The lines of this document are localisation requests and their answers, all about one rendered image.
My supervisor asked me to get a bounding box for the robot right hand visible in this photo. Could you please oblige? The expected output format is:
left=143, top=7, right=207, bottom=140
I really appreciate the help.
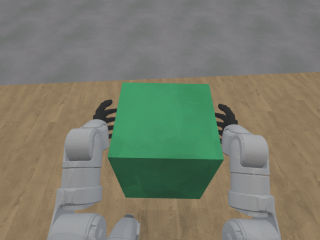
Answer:
left=215, top=104, right=238, bottom=144

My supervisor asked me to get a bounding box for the right robot upper arm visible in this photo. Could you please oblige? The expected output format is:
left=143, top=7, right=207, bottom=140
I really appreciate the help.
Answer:
left=222, top=218, right=281, bottom=240

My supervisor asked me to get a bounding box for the left robot upper arm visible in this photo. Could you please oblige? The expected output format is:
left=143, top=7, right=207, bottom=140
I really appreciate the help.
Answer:
left=48, top=213, right=107, bottom=240

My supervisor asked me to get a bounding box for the robot left shin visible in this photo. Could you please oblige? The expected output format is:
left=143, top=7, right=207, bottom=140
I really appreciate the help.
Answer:
left=124, top=214, right=134, bottom=218

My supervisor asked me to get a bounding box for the carton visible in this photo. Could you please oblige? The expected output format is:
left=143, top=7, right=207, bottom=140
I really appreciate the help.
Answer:
left=107, top=82, right=224, bottom=199

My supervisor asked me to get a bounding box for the right robot forearm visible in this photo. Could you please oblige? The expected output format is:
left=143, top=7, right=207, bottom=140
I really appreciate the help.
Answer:
left=221, top=124, right=282, bottom=240

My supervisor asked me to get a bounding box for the left robot thigh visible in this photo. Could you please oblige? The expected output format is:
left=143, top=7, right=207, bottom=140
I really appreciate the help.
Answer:
left=107, top=217, right=141, bottom=240

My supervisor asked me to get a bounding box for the robot left hand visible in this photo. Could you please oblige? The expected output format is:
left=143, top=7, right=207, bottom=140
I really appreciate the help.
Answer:
left=93, top=99, right=117, bottom=139

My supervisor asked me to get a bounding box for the left robot forearm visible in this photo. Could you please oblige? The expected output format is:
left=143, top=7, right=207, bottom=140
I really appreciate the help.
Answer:
left=47, top=119, right=110, bottom=240

